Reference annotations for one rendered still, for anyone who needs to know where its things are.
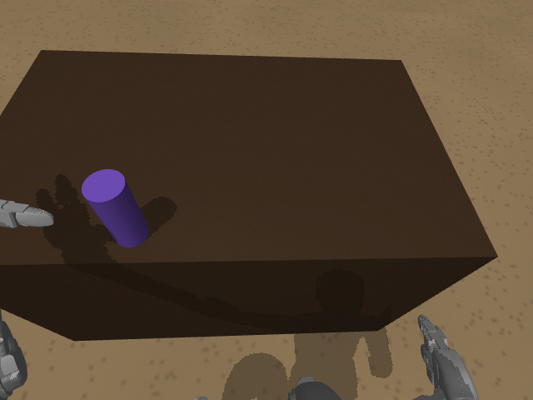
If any can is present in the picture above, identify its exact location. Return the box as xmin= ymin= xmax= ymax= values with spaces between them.
xmin=82 ymin=169 xmax=149 ymax=248

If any right robot hand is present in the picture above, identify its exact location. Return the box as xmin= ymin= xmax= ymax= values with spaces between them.
xmin=413 ymin=315 xmax=479 ymax=400

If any left robot arm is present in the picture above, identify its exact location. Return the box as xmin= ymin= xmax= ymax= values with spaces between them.
xmin=0 ymin=307 xmax=27 ymax=400

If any left robot hand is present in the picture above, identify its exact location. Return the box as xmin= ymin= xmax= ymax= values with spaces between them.
xmin=0 ymin=199 xmax=54 ymax=228

